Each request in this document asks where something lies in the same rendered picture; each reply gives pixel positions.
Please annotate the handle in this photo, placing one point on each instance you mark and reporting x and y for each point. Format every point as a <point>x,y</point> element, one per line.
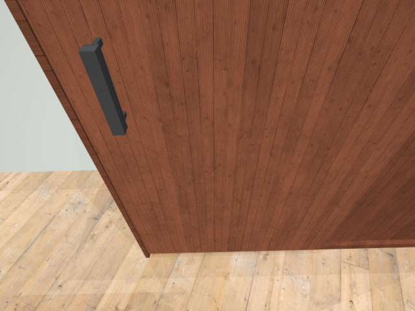
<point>96,68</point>

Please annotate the wardrobe door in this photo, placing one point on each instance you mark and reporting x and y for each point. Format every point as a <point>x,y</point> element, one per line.
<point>386,211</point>
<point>253,125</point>

